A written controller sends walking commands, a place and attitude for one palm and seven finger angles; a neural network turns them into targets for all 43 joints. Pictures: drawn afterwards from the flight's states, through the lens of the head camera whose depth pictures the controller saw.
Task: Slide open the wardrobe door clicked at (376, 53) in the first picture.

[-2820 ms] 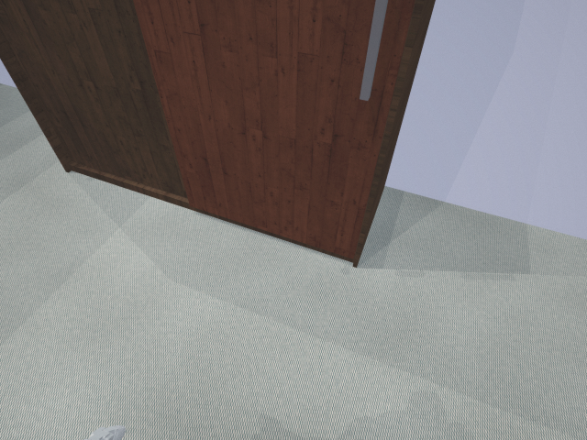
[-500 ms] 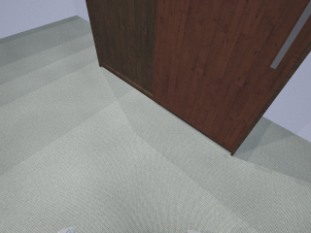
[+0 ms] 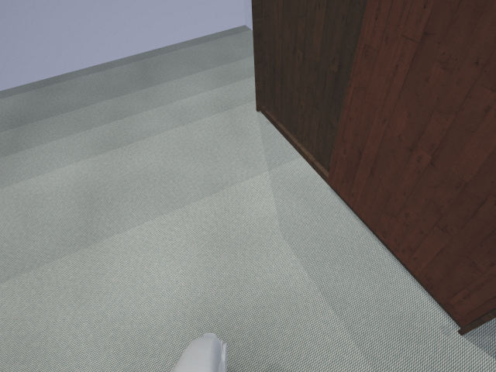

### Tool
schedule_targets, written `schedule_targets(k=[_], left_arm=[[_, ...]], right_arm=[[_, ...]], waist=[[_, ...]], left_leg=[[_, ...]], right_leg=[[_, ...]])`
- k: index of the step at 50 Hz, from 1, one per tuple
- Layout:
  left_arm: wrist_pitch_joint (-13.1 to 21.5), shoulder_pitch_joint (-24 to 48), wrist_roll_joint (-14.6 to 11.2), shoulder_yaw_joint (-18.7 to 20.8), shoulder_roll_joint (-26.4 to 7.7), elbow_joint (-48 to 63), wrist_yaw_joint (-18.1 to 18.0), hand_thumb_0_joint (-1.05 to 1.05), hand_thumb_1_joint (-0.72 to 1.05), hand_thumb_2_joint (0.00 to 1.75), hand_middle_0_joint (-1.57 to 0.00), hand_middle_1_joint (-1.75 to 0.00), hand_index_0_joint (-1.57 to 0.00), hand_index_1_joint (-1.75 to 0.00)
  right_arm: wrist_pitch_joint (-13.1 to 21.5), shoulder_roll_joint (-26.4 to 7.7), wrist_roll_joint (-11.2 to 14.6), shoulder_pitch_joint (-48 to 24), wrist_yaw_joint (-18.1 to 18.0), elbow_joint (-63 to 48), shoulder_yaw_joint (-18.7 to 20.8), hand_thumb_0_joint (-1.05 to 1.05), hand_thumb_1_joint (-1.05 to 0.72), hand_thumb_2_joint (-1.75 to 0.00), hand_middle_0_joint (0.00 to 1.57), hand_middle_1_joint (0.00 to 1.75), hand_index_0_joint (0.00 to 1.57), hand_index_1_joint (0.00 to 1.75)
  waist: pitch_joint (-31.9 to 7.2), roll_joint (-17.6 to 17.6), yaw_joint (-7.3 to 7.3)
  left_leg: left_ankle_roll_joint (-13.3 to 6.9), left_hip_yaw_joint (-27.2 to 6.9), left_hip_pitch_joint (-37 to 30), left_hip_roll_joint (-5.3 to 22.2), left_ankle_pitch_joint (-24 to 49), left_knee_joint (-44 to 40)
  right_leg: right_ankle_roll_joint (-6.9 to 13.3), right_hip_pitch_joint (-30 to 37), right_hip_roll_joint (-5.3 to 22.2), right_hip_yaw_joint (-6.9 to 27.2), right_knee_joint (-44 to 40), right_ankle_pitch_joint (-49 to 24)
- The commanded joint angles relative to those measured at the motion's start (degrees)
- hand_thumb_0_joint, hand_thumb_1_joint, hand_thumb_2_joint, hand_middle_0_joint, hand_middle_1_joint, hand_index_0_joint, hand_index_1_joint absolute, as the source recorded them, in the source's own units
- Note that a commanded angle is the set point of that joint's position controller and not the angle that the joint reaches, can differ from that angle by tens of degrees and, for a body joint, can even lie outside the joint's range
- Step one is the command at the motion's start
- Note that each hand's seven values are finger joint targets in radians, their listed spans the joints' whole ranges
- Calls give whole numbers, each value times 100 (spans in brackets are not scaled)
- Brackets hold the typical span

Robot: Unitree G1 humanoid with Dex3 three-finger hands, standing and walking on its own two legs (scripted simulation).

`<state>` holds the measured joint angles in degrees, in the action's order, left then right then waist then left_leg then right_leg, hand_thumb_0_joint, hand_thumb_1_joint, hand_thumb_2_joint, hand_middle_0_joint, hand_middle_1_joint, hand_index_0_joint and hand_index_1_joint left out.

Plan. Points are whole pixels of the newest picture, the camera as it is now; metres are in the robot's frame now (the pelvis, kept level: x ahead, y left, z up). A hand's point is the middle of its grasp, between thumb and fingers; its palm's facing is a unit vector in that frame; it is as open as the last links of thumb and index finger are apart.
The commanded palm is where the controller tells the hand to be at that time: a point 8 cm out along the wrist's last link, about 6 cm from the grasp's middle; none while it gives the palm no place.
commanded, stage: walk to a spot facing it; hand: right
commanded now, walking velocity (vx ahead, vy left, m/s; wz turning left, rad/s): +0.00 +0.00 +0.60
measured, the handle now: out of the picture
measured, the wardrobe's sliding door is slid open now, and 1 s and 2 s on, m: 0.00 0.00 0.00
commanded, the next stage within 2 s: none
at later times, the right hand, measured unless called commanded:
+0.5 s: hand (335, 306) +0.28 -0.15 -0.16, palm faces -0.25 +0.94 -0.24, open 7.4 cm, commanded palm none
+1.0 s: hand (359, 288) +0.33 -0.21 -0.18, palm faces -0.51 +0.84 -0.19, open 7.4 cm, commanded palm none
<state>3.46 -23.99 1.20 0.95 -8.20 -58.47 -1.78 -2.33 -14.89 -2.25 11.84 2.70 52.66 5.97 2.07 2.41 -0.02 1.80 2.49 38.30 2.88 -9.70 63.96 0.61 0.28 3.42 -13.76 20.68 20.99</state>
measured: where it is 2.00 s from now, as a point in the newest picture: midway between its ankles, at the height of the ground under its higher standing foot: outside the picture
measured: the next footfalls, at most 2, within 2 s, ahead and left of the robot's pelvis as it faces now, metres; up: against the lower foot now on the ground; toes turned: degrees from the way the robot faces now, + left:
left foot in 0.18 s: +0.20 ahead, +0.09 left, +0.00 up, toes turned +13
right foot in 0.70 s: +0.24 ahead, -0.12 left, +0.00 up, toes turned +21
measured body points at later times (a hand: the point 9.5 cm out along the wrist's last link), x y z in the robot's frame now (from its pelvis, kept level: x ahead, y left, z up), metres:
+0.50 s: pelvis +0.14 +0.01 -0.01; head +0.17 +0.04 +0.44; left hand +0.19 +0.27 -0.15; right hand +0.29 -0.20 -0.14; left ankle +0.16 +0.08 -0.74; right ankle +0.21 -0.17 -0.67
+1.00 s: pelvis +0.17 -0.05 +0.00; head +0.22 -0.07 +0.45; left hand +0.09 +0.20 -0.12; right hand +0.35 -0.25 -0.16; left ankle +0.05 +0.07 -0.64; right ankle +0.20 -0.14 -0.74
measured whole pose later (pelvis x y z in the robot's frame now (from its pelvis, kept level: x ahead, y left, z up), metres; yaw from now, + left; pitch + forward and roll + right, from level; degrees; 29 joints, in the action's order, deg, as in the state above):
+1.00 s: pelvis +0.17 -0.05 +0.00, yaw +36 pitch +0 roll +2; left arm -0.2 -12.9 1.3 1.9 -10.1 -51.0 -1.4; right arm -5.2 -15.7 -1.6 14.8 1.9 53.1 6.2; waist 3.4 3.0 -1.4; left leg 5.5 -1.2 29.1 2.5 -21.0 66.1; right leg 1.5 -10.2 6.0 -12.9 27.5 17.6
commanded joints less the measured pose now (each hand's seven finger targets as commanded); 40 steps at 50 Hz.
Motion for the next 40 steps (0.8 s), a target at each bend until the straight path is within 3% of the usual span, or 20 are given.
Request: schedule_targets(k=[1, 4, 6, 7, 8, 9, 10, 11, 13, 16, 22, 29, 32, 33, 34, 35, 36, 37, 38, 40], left_arm=[[48, -363, 26, 188, -814, 206, -89, 0, 90, 90, -20, -30, -20, -30], [-12, -378, 6, 301, -1070, 140, -78, 0, 90, 90, -20, -30, -20, -30], [-22, -77, -49, 375, -1286, 257, -60, 0, 90, 90, -20, -30, -20, -30], [-38, 48, -83, 377, -1307, 356, -27, 0, 90, 90, -20, -30, -20, -30], [-76, -127, -196, 324, -1047, 459, 29, 0, 90, 90, -20, -30, -20, -30], [-67, -278, -201, 292, -717, 618, -11, 0, 90, 90, -20, -30, -20, -30], [-111, 143, -185, 297, -887, 767, -80, 0, 90, 90, -20, -30, -20, -30], [-154, 271, -127, 283, -782, 735, -25, 0, 90, 90, -20, -30, -20, -30], [-315, 410, -40, 268, -793, 678, -20, 0, 90, 90, -20, -30, -20, -30], [-493, 242, 12, 244, -647, 586, -18, 0, 90, 90, -20, -30, -20, -30], [-511, 863, 34, 289, -745, 867, 30, 0, 90, 90, -20, -30, -20, -30], [-409, 1809, -63, 285, -783, 1300, 11, 0, 90, 90, -20, -30, -20, -30], [-378, 1444, -111, 306, -826, 1263, -21, 0, 90, 90, -20, -30, -20, -30], [-347, 1180, -123, 320, -900, 1192, -41, 0, 90, 90, -20, -30, -20, -30], [-296, 920, -116, 362, -1103, 1105, -58, 0, 90, 90, -20, -30, -20, -30], [-262, 940, -38, 439, -1630, 1183, -54, 0, 90, 90, -20, -30, -20, -30], [-327, 1138, -32, 456, -1798, 1281, -43, 0, 90, 90, -20, -30, -20, -30], [-335, 1425, 1, 368, -1393, 1296, -57, 0, 90, 90, -20, -30, -20, -30], [-317, 1740, -8, 297, -1216, 1383, -83, 0, 90, 90, -20, -30, -20, -30], [-280, 1860, 9, 260, -1146, 1465, -68, 0, 90, 90, -20, -30, -20, -30]], right_arm=[[104, 246, 57, -843, 44, -576, -161, 0, -90, -90, 20, 30, 20, 30], [158, 103, 55, -645, -5, -541, -154, 0, -90, -90, 20, 30, 20, 30], [223, -124, 32, 172, -45, -346, -70, 0, -90, -90, 20, 30, 20, 30], [304, -371, 13, 840, -76, -159, 0, 0, -90, -90, 20, 30, 20, 30], [378, -961, 7, 1335, -133, -21, 109, 0, -90, -90, 20, 30, 20, 30], [406, -1358, 155, 1492, -247, -20, 174, 0, -90, -90, 20, 30, 20, 30], [319, -1257, 235, 1256, -350, -132, 165, 0, -90, -90, 20, 30, 20, 30], [301, -1024, 229, 731, -392, -253, 85, 0, -90, -90, 20, 30, 20, 30], [271, -797, 233, 27, -431, -418, 6, 0, -90, -90, 20, 30, 20, 30], [302, -664, 126, -340, -424, -438, -44, 0, -90, -90, 20, 30, 20, 30], [267, -655, 113, -107, -312, -432, -10, 0, -90, -90, 20, 30, 20, 30], [199, -817, 73, 312, -355, -541, 92, 0, -90, -90, 20, 30, 20, 30], [143, -897, 84, 69, -365, -662, 118, 0, -90, -90, 20, 30, 20, 30], [124, -871, 110, -60, -367, -695, 109, 0, -90, -90, 20, 30, 20, 30], [114, -665, 151, -84, -370, -748, 70, 0, -90, -90, 20, 30, 20, 30], [104, -336, 216, 73, -310, -866, 8, 0, -90, -90, 20, 30, 20, 30], [103, -440, 110, 127, -283, -829, 18, 0, -90, -90, 20, 30, 20, 30], [42, -637, 50, 263, -282, -619, 89, 0, -90, -90, 20, 30, 20, 30], [-14, -646, 41, 377, -250, -512, 148, 0, -90, -90, 20, 30, 20, 30], [-31, -558, 50, 457, -159, -478, 151, 0, -90, -90, 20, 30, 20, 30]], waist=[[721, -1090, 218], [230, -1063, 75], [-354, -1190, -364], [-827, -997, -690], [-1539, 153, -849], [-2246, 974, -661], [-2009, 201, -680], [-1342, 188, -490], [-815, -250, -89], [-510, -297, 232], [-470, 529, 91], [-733, 617, -243], [-911, 752, -47], [-1027, 693, 90], [-1205, 179, 209], [-1170, -1517, 168], [-804, -1754, 103], [-576, -1195, -7], [-306, -1388, -190], [-202, -1131, -266]], left_leg=[[-47, 652, 89, -148, 43, -1500], [-269, 856, -674, -428, -159, -2260], [-434, 762, -1884, -536, -19, -2748], [-551, 668, -3165, -484, 464, -3343], [-1130, -909, -5088, 896, 2544, -3487], [-1913, -3278, -5775, 2401, 5229, -3422], [-2085, -2636, -5239, 2213, 4751, -3690], [-1788, -2168, -4543, 1845, 4019, -3874], [-1251, -1891, -3111, 1507, 2704, -4251], [-1236, -1316, -1982, 1062, 2361, -4389], [-1093, -1605, -1979, 607, 1254, -4457], [-1253, -2490, -2769, 717, 2502, -3965], [-1063, -2680, -2696, 619, 2624, -3749], [-847, -2625, -2423, 456, 2386, -3526], [-540, -2235, -1713, 16, 1577, -3025], [-143, -1298, -391, -813, -1170, -2001], [80, -720, -2, -695, -2453, -670], [176, -892, -182, -504, -2065, 52], [241, -858, -304, -443, -1737, 430], [262, -613, -351, -329, -1432, 886]], right_leg=[[240, -38, 1151, 161, -243, -4959], [377, 396, 1403, -20, 615, -6348], [280, 259, 1416, -182, 1764, -6497], [90, -312, 1307, -176, 2946, -5756], [-227, -2035, 778, -146, 4793, -2046], [-473, -3345, -86, 415, 6878, 1652], [-311, -3311, 203, 1359, 6652, 1268], [-346, -3446, 443, 1402, 6317, 688], [-432, -3099, 649, 1433, 5790, 306], [-503, -2661, 575, 1301, 5020, 186], [-565, -2928, 328, 1305, 4208, -264], [-529, -2588, -86, 1324, 2561, 360], [-419, -1872, -256, 1344, 1432, 102], [-374, -1221, -230, 1355, 665, -378], [-253, -180, 244, 1649, -44, -985], [160, 618, 1753, 2983, -456, -2052], [636, 214, 2552, 3316, -243, -3249], [633, -382, 2238, 2778, -224, -3343], [488, -831, 1878, 2305, -312, -3237], [426, -937, 1473, 1616, -144, -3402]])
